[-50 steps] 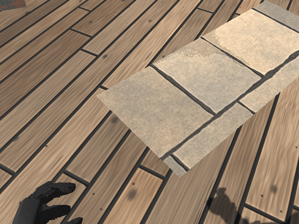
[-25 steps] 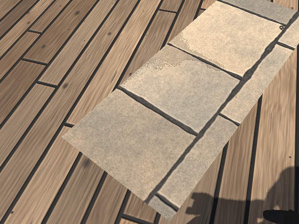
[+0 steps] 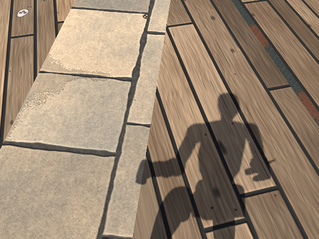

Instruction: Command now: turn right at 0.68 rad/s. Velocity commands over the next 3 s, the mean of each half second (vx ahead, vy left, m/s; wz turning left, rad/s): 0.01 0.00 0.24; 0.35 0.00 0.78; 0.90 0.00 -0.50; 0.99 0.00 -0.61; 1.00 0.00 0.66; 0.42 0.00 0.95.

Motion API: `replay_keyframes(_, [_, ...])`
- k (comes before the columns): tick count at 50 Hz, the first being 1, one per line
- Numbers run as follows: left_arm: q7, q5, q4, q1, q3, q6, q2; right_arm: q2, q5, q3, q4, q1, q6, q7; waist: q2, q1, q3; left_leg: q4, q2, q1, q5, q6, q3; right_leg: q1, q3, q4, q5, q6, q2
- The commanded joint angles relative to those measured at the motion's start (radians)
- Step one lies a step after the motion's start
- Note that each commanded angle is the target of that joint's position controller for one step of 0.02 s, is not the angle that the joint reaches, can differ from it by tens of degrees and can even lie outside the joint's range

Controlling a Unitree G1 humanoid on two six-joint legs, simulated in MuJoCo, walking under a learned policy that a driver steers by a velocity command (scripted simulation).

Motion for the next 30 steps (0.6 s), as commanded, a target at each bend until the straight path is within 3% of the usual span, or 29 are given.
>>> replay_keyframes(1, [-0.005,0.009,-0.096,-0.049,0.014,-0.012,0.06,-0.21,0.022,-0.066,-0.042,0.005,-0.017,0.014,0.176,-0.026,-0.153,-0.078,0.255,0.135,0.354,0.212,-0.158,0.071,-0.051,-0.146,-0.053,-0.04,0.044])
replay_keyframes(3, [-0.007,0.012,-0.078,-0.006,0.013,-0.011,0.045,-0.21,0.054,-0.06,-0.023,0.003,-0.022,0.024,0.176,0.012,-0.172,-0.012,0.256,0.144,0.399,0.194,-0.174,0.179,-0.045,-0.346,-0.01,-0.091,0.081])
replay_keyframes(4, [-0.007,0.016,-0.044,0.058,0.015,-0.013,0.046,-0.185,0.068,-0.048,-0.012,-0.008,-0.024,0.026,0.165,0.048,-0.179,0.046,0.233,0.091,0.382,0.158,-0.156,0.309,-0.05,-0.528,0.127,-0.128,0.101])
replay_keyframes(5, [-0.001,0.023,-0.021,0.094,0.018,-0.016,0.075,-0.114,0.061,-0.019,0.016,0.046,-0.033,0.036,0.091,0.047,-0.207,0.11,0.181,-0.032,0.25,0.079,-0.111,0.505,0.011,-0.619,0.305,-0.151,0.065])
replay_keyframes(6, [0.015,0.036,-0.028,0.12,0.019,-0.02,0.143,-0.008,-0.01,0.029,-0.009,0.073,-0.044,0.056,-0.191,0.01,-0.288,0.317,0.083,-0.248,-0.275,-0.026,-0.046,0.737,0.302,-0.557,0.768,-0.22,-0.207])
replay_keyframes(7, [0.018,0.066,-0.038,0.031,0.003,-0.035,0.11,-0.043,0.004,0.013,0.002,0.084,-0.04,0.057,-0.229,0.01,-0.292,0.419,0.055,-0.293,-0.462,-0.075,-0.127,0.568,0.307,-0.558,0.715,-0.387,-0.324])
replay_keyframes(8, [0.008,0.075,-0.042,0.002,-0.001,-0.053,0.076,-0.142,0.037,-0.014,0.012,0.036,-0.026,0.046,-0.144,0.054,-0.236,0.509,0.048,-0.263,-0.442,-0.086,-0.181,0.475,0.229,-0.588,0.593,-0.395,-0.259])
replay_keyframes(9, [0.009,0.07,-0.02,-0.029,0.012,-0.063,0.108,-0.172,0.055,-0.032,0.011,0.033,-0.015,0.038,-0.16,0.04,-0.173,0.592,0.024,-0.314,-0.394,-0.086,-0.18,0.446,0.16,-0.597,0.517,-0.361,-0.21])
replay_keyframes(10, [0.014,0.057,-0.016,-0.053,0.023,-0.068,0.138,-0.186,0.056,-0.044,0.036,0.06,-0.001,0.023,-0.158,0.038,-0.147,0.668,0.015,-0.35,-0.353,-0.089,-0.19,0.431,0.123,-0.609,0.47,-0.339,-0.192])
replay_keyframes(11, [0.021,0.045,-0.012,-0.084,0.02,-0.07,0.128,-0.195,0.049,-0.054,0.043,0.09,0.014,0.012,-0.165,0.024,-0.116,0.731,0.006,-0.353,-0.308,-0.1,-0.209,0.388,0.086,-0.62,0.496,-0.331,-0.192])
replay_keyframes(14, [0.044,0.052,-0.009,-0.127,-0.002,-0.069,0.052,-0.164,0.055,-0.06,0.04,0.131,0.034,-0.004,-0.131,0.002,-0.103,0.821,0.003,-0.388,-0.213,-0.128,-0.196,0.385,0.002,-0.645,0.45,-0.323,-0.196])
replay_keyframes(16, [0.055,0.053,0.006,-0.121,-0.002,-0.066,0.04,-0.131,0.048,-0.052,0.006,0.097,0.041,-0.004,-0.106,0.016,-0.091,0.746,0.027,-0.421,-0.168,-0.14,-0.188,0.422,-0.02,-0.655,0.394,-0.323,-0.211])
replay_keyframes(20, [0.057,0.048,0.03,-0.119,0.021,-0.062,0.081,-0.081,0.038,-0.033,-0.065,0.065,0.043,0.028,-0.088,0.033,-0.109,0.567,0.061,-0.368,-0.163,-0.124,-0.155,0.46,-0.063,-0.649,0.405,-0.339,-0.252])
replay_keyframes(23, [0.039,0.033,0.043,-0.133,0.039,-0.065,0.114,-0.088,0.038,-0.036,-0.104,0.069,0.051,0.047,-0.089,0.024,-0.116,0.469,0.057,-0.296,-0.182,-0.084,-0.113,0.449,-0.101,-0.625,0.484,-0.334,-0.278])
replay_keyframes(26, [0.018,0.009,0.056,-0.146,0.054,-0.071,0.135,-0.103,0.044,-0.048,-0.133,0.076,0.069,0.057,-0.098,0.011,-0.127,0.366,0.041,-0.23,-0.19,-0.036,-0.081,0.465,-0.135,-0.566,0.533,-0.29,-0.295])
replay_keyframes(28, [0.009,-0.01,0.073,-0.155,0.059,-0.068,0.131,-0.108,0.048,-0.062,-0.135,0.116,0.076,0.058,-0.08,-0.027,-0.141,0.215,0.004,-0.114,-0.097,0.01,-0.049,0.437,-0.191,-0.459,0.506,-0.225,-0.273])
replay_keyframes(29, [0.002,-0.013,0.101,-0.11,0.057,-0.066,0.108,-0.139,0.044,-0.08,-0.119,0.176,0.072,0.044,-0.014,-0.051,-0.161,0.111,-0.032,0.016,0.033,0.051,-0.07,0.375,-0.239,-0.326,0.462,-0.167,-0.214])
replay_keyframes(30, [-0.001,0.011,0.09,-0.106,0.05,-0.067,0.077,-0.265,0.043,-0.122,-0.114,0.261,0.063,0.02,0.208,-0.078,-0.17,0.024,0.091,0.217,0.472,0.137,-0.31,0.139,-0.297,-0.034,0.196,-0.078,-0.101])
Next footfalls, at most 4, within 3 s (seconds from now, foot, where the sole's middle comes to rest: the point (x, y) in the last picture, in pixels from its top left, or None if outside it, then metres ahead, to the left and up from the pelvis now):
0.10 right None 0.05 -0.15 -0.78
0.58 left None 0.03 0.10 -0.78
1.18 right None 0.41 0.05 -0.78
1.60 left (77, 164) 0.78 0.39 -0.78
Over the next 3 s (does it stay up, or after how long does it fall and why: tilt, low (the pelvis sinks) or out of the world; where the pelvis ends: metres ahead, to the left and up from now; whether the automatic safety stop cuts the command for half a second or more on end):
stays up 1.70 0.33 -0.02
